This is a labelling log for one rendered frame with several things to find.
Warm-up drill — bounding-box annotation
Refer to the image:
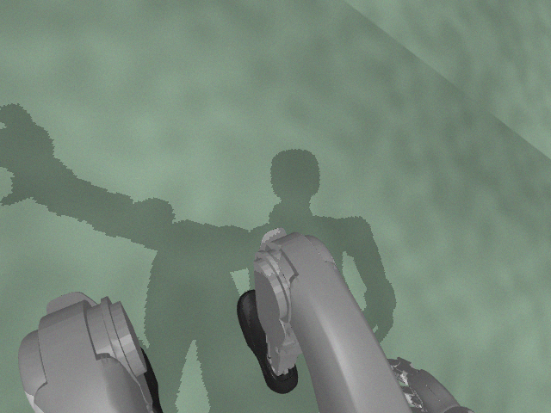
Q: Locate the left robot foot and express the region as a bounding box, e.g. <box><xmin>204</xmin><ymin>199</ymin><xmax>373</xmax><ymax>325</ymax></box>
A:
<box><xmin>141</xmin><ymin>348</ymin><xmax>163</xmax><ymax>413</ymax></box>

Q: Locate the right robot foot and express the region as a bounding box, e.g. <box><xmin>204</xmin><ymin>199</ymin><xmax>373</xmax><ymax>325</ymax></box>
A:
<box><xmin>237</xmin><ymin>290</ymin><xmax>298</xmax><ymax>394</ymax></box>

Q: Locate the right robot hand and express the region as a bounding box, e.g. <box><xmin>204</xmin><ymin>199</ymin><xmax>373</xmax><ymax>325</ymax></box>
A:
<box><xmin>388</xmin><ymin>357</ymin><xmax>460</xmax><ymax>413</ymax></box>

